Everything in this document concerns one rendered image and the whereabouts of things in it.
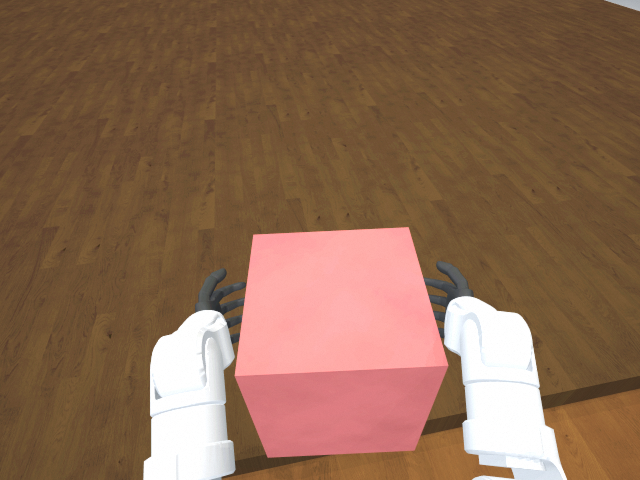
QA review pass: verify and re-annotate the robot left forearm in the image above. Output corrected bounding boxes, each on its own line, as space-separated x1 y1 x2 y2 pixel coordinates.
143 310 236 480

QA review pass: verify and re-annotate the robot right hand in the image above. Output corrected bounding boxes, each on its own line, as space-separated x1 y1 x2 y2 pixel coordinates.
423 261 474 338

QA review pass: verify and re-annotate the robot right forearm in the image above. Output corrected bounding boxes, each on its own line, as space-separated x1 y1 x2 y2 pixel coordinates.
444 296 567 480

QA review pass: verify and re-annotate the carton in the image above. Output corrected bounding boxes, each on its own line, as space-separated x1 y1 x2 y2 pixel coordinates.
235 227 448 458

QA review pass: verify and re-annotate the robot left hand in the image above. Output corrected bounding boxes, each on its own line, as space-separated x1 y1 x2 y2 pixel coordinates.
195 268 246 344

